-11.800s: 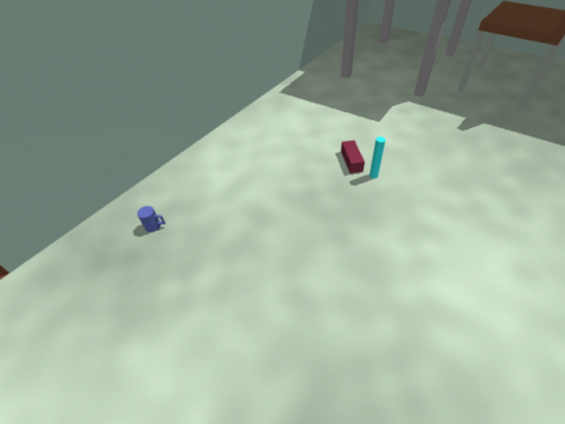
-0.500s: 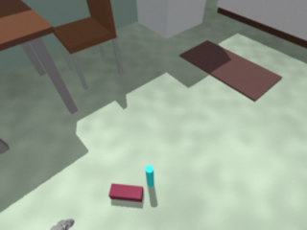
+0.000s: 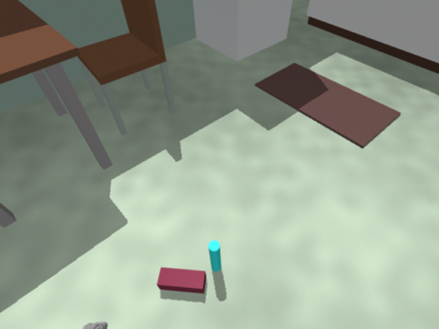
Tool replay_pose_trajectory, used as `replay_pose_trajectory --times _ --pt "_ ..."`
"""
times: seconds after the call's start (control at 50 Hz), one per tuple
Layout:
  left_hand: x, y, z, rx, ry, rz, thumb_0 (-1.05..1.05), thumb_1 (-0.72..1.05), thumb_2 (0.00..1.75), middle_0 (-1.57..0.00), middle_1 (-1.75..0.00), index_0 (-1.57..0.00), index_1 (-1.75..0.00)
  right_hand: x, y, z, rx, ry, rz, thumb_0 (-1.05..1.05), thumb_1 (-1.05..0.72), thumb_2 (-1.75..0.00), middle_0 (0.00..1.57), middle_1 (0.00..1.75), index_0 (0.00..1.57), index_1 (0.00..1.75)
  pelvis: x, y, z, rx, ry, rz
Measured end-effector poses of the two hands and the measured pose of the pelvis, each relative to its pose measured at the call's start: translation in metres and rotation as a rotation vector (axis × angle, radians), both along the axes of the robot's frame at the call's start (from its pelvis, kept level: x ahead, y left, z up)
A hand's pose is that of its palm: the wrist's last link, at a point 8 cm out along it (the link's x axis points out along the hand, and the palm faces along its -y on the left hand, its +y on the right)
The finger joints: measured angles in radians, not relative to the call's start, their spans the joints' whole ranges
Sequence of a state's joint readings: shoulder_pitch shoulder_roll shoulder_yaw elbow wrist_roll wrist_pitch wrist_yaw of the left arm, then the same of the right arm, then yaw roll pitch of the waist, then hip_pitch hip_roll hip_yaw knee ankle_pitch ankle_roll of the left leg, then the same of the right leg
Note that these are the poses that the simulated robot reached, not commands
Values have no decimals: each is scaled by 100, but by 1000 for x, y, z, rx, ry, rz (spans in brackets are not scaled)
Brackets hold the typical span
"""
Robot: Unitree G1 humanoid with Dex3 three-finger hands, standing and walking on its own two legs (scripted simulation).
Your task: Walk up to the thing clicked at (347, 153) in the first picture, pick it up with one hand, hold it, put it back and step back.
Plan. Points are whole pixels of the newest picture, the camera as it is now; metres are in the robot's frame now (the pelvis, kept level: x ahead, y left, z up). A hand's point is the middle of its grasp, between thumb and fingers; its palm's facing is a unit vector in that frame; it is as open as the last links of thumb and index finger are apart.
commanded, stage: walk up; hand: left
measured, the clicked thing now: (182, 280) +0.43 +0.24 -0.74
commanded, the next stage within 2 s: stand in 0.56 s
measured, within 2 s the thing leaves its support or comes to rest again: neither
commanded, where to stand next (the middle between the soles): +0.06 -0.01 m, yaw +2 degrees
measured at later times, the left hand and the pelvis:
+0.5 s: hand out of the picture +0.09 +0.25 -0.15, palm faces -0.01 -0.95 -0.31, open 7.4 cm; pelvis +0.00 +0.00 +0.00, yaw +0 degrees
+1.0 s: hand out of the picture +0.09 +0.27 -0.14, palm faces -0.02 -0.94 -0.35, open 7.4 cm; pelvis +0.02 +0.02 +0.01, yaw +0 degrees
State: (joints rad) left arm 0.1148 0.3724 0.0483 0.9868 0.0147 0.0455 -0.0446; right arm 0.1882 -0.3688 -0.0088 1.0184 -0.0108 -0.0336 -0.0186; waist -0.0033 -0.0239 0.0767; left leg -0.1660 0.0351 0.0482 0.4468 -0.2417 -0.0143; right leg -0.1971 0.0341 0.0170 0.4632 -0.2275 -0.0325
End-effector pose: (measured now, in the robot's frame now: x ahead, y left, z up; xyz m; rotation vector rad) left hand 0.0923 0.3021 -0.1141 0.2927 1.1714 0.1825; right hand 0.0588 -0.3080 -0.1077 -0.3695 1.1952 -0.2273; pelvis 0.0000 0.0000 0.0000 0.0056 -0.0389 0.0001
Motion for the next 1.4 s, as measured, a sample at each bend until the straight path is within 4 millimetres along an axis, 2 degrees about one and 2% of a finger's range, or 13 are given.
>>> replay_pose_trajectory --times 0.22,0.4,0.6,0.86,1.08,1.4 --pt "-17 -1 0 2 44 14 1 91 90 -20 -30 -20 -30 14 -1 2 2 -29 6 1 -91 -90 21 30 20 30 1 1 2 -2 2 -2" --pt "-14 -2 -1 -4 31 18 1 91 90 -20 -30 -20 -30 19 0 5 0 -39 9 0 -91 -90 20 30 20 30 1 1 3 -3 0 -3" --pt "-11 -4 0 -6 31 6 1 91 90 -20 -30 -20 -30 11 0 4 4 -18 -9 0 -91 -90 20 30 20 30 1 2 5 -5 0 -4" --pt "-6 4 7 20 38 2 1 91 90 -20 -30 -20 -30 9 26 -9 78 47 -12 1 -91 -90 20 30 20 30 11 11 9 -5 6 5" --pt "-5 14 6 34 55 17 1 91 90 -20 -30 -20 -30 25 32 -7 72 43 -9 0 -91 -90 20 30 20 30 18 18 9 -3 11 10" --pt "-5 17 1 21 69 29 1 91 90 -20 -30 -20 -30 47 33 0 47 14 6 0 -91 -90 20 30 20 30 25 23 10 -5 15 17"
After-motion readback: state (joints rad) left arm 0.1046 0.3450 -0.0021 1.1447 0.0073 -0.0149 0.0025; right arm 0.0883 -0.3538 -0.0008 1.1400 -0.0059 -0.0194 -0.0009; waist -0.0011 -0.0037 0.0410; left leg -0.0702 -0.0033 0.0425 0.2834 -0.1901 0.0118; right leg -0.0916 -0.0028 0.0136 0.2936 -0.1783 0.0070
